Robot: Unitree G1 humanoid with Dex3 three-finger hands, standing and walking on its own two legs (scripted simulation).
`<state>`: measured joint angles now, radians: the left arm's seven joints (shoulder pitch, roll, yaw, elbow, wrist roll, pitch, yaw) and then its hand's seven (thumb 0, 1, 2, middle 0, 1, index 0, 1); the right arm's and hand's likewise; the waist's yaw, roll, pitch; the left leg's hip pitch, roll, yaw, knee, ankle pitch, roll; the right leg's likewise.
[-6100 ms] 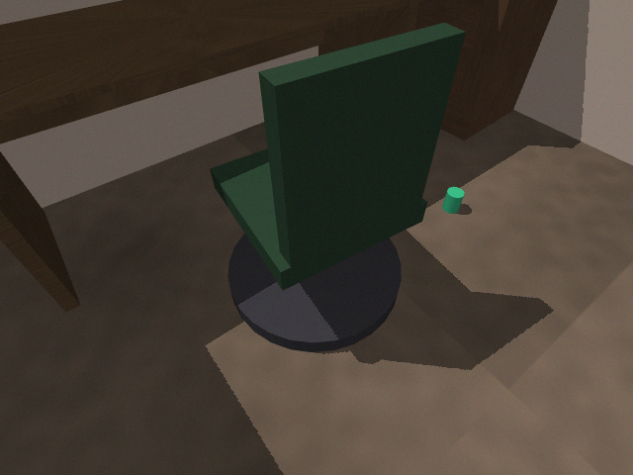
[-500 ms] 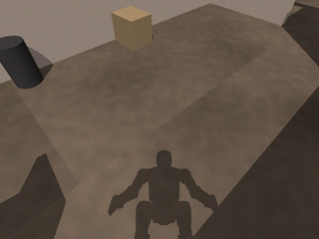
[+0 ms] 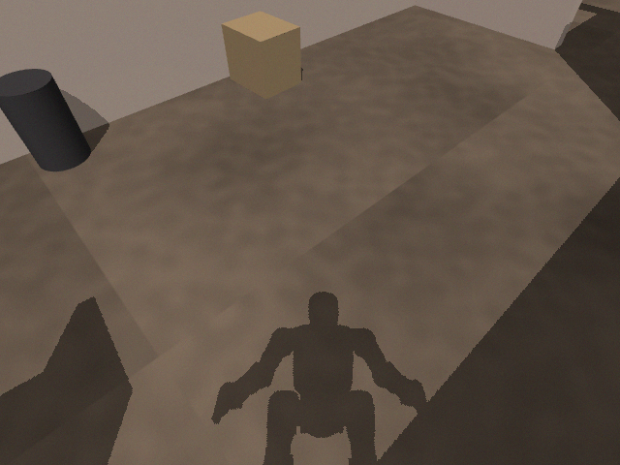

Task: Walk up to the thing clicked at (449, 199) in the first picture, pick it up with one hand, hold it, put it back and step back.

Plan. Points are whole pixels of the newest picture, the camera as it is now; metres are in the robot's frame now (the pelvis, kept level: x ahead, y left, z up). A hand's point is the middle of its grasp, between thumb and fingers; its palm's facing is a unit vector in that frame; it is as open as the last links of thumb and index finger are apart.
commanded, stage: stand
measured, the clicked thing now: out of the picture +0.54 +1.37 -0.73
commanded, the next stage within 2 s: walk up in 0.88 s
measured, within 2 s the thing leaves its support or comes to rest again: neither
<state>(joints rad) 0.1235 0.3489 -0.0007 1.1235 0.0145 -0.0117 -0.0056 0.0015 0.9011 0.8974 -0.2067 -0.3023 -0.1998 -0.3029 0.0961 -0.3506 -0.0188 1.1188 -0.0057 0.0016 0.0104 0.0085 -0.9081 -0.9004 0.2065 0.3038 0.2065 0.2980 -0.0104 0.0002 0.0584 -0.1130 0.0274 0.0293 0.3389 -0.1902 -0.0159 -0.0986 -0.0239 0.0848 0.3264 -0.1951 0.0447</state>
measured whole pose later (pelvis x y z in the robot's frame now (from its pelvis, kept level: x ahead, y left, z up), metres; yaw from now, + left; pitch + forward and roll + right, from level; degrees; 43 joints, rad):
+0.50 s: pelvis +0.00 +0.00 +0.00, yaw +0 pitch -3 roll +0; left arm 0.13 0.35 0.00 1.12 0.01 -0.01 -0.01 0.00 0.90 0.90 -0.21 -0.30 -0.20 -0.30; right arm 0.11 -0.35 -0.02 1.12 -0.01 0.00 0.01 0.01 -0.91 -0.90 0.21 0.30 0.21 0.30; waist -0.01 0.00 0.05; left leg -0.11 0.03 0.03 0.34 -0.18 -0.02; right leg -0.10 -0.02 0.08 0.33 -0.19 0.04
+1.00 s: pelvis +0.01 -0.01 +0.00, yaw -2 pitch -1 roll +0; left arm 0.20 0.39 0.04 1.08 0.04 0.00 -0.06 0.00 0.90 0.90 -0.21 -0.30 -0.20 -0.30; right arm 0.19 -0.36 -0.08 1.05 -0.03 -0.03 0.05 0.01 -0.91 -0.90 0.21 0.30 0.21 0.30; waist -0.01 0.00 0.02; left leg -0.12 0.04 0.05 0.37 -0.27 0.03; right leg -0.28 -0.02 0.02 0.70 -0.44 0.00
